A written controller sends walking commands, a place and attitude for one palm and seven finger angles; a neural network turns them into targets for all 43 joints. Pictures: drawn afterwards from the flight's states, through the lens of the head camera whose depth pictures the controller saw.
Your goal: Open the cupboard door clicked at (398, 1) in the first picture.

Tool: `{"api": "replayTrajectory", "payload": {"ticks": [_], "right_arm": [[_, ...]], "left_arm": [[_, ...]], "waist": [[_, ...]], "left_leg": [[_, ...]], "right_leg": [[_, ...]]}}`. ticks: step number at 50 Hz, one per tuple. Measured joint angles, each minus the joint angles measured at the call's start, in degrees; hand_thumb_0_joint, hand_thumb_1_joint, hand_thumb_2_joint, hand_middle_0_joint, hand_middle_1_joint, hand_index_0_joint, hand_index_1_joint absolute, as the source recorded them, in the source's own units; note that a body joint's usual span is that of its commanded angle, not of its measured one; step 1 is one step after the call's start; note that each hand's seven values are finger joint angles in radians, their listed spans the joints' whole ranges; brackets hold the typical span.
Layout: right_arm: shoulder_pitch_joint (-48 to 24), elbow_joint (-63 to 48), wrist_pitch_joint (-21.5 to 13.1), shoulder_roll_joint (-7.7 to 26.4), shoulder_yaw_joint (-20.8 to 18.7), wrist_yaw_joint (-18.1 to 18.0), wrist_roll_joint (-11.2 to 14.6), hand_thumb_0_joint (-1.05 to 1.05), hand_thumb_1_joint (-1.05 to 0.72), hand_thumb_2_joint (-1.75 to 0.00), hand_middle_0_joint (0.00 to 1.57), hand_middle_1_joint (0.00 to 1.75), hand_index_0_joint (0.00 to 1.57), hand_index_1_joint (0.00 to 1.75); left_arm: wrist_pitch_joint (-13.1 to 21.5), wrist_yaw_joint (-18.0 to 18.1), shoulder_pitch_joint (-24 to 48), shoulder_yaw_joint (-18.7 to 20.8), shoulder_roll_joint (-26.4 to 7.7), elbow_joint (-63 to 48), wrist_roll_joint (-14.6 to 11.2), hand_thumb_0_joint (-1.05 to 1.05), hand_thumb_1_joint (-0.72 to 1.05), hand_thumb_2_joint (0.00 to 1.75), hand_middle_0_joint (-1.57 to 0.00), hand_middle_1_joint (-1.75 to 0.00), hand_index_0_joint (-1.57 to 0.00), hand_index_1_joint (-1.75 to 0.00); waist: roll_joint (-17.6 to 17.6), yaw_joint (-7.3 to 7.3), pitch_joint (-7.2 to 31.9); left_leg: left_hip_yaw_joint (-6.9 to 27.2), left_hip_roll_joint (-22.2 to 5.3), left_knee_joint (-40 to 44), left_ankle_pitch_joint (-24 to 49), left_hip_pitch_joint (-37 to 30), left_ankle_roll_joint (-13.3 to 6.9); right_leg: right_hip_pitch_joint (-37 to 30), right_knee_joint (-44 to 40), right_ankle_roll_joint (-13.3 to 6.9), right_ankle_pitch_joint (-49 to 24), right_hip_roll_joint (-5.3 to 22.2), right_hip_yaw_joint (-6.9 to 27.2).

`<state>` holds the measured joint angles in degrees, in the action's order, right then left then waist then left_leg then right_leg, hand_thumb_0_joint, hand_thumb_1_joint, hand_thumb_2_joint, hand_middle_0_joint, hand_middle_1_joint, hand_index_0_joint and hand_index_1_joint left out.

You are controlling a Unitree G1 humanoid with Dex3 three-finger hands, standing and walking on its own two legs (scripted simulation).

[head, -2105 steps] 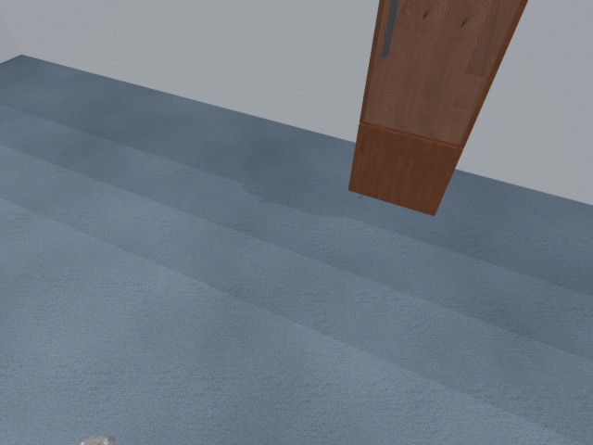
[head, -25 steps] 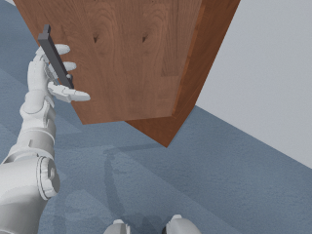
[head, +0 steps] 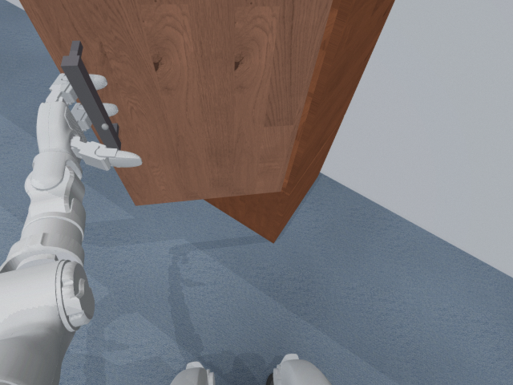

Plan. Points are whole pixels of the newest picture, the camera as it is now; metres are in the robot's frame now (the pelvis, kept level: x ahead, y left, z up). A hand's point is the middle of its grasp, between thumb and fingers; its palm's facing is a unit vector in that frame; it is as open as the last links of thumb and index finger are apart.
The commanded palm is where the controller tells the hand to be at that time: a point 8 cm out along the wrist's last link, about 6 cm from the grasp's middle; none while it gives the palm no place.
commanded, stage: close the thumb around the handle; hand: left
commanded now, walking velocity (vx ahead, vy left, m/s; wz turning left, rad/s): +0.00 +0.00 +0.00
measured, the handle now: (97, 102) +0.54 +0.22 +0.09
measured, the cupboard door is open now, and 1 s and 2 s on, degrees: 42 44 81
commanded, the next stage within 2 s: pull the door open along its arc in 0.64 s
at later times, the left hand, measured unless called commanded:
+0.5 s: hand (104, 128) +0.49 +0.20 +0.09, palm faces +0.09 -1.00 -0.01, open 6.5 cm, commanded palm +0.46 +0.24 +0.09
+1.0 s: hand (110, 135) +0.47 +0.19 +0.09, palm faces +0.08 -1.00 +0.00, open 5.8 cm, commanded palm +0.42 +0.23 +0.09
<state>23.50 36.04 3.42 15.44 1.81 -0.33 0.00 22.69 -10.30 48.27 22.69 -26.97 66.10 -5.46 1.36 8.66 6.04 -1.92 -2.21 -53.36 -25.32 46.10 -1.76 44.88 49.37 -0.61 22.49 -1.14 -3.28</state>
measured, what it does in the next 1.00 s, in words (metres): stands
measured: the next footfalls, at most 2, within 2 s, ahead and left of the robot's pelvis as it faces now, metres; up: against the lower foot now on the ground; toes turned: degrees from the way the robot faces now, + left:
none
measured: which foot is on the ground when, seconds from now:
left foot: down 0.00-1.00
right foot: down 0.00-1.00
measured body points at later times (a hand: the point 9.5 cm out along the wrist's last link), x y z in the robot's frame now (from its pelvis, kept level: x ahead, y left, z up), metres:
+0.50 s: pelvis +0.00 +0.00 +0.00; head +0.09 +0.02 +0.44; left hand +0.47 +0.25 +0.09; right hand +0.01 -0.26 -0.11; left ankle +0.00 +0.10 -0.69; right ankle +0.01 -0.12 -0.69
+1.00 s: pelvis +0.00 +0.00 +0.00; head +0.09 +0.01 +0.44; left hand +0.46 +0.24 +0.09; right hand +0.01 -0.26 -0.11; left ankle +0.00 +0.10 -0.69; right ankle +0.01 -0.12 -0.69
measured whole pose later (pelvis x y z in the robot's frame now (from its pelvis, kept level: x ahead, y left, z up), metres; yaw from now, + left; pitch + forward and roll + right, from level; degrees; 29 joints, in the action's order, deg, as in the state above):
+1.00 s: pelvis +0.00 +0.00 +0.00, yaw -1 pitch +17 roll -2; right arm 24.2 35.4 3.8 15.4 1.1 0.4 0.4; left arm 22.0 -9.1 42.1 20.5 -23.3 58.9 -7.8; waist 1.7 7.4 6.9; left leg -2.7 -2.2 -52.5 -25.2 44.5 -1.9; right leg 43.8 48.9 -0.5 22.3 -1.2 -2.3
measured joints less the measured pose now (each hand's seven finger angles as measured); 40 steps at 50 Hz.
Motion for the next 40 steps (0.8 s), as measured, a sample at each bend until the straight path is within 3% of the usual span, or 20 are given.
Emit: {"api": "replayTrajectory", "payload": {"ticks": [9,19,26,40], "right_arm": [[-0.23,0.61,0.27,0.07,-0.19,0.1,0.15,0.0,-0.91,-0.9,0.2,0.3,0.2,0.3],[-1.14,0.11,-0.4,-0.19,0.12,0.03,-0.02,0.0,-0.91,-0.9,0.2,0.3,0.2,0.3],[-0.59,0.62,-0.27,-0.14,0.1,0.15,0.0,0.0,-0.91,-0.9,0.2,0.3,0.2,0.3],[-0.15,0.06,-0.43,0.01,0.18,-0.15,-0.08,0.0,-0.91,-0.9,0.2,0.3,0.2,0.3]], "left_arm": [[0.05,-0.27,-0.7,-2.1,1.36,-0.37,-0.98,-0.01,-0.25,0.41,-0.31,-1.23,-0.31,-1.23],[0.49,0.35,0.29,-1.13,0.7,0.47,0.07,0.0,0.26,0.63,-0.35,-1.28,-0.35,-1.28],[0.25,0.3,0.27,-1.48,0.99,0.1,-0.8,0.01,0.63,0.79,-0.36,-1.32,-0.37,-1.32],[0.0,0.45,1.61,-0.96,0.54,0.89,-0.13,0.0,0.72,0.85,-0.36,-1.34,-0.36,-1.35]], "waist": [[0.15,-0.83,0.22],[-0.07,-0.17,0.04],[0.13,-0.47,0.06],[0.03,0.25,-0.14]], "left_leg": [[0.3,0.35,0.08,0.0,-0.62,-0.15],[0.19,0.32,-0.51,-0.02,0.09,-0.21],[0.21,0.34,-0.47,0.01,0.06,-0.23],[0.25,0.26,-0.7,0.29,0.95,-0.14]], "right_leg": [[-0.86,-0.21,0.18,0.1,0.32,-0.28],[-0.08,0.42,0.2,0.07,0.3,-0.15],[-0.14,0.33,0.24,0.02,0.3,-0.15],[0.81,0.68,0.11,-0.19,0.21,-0.15]]}}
